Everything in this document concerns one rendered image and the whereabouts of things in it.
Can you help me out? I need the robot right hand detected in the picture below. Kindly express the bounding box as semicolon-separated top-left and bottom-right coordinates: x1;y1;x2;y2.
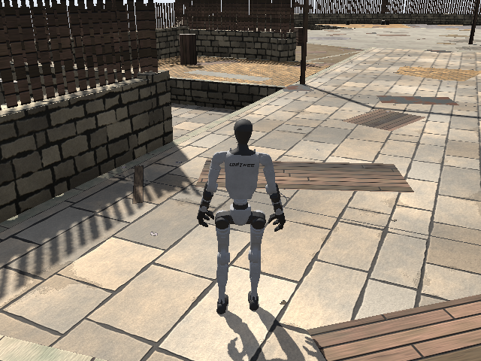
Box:
268;212;286;232

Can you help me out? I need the robot left upper arm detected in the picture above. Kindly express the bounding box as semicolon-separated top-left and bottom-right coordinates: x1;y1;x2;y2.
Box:
206;151;227;193

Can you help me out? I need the robot left hand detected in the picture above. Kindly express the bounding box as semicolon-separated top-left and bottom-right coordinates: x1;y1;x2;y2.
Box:
197;210;214;227

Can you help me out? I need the right robot forearm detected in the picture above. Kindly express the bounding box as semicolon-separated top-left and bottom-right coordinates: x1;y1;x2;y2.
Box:
269;183;283;215

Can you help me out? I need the left robot shin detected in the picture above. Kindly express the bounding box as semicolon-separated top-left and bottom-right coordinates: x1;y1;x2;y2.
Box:
216;252;228;304

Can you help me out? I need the left robot forearm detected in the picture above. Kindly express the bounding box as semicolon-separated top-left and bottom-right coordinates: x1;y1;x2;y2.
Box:
199;181;213;212

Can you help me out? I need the robot left foot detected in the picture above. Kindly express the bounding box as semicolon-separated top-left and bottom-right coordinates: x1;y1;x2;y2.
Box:
216;294;228;314

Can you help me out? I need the robot right upper arm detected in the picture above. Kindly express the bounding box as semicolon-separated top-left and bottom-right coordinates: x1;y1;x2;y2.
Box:
258;152;277;194

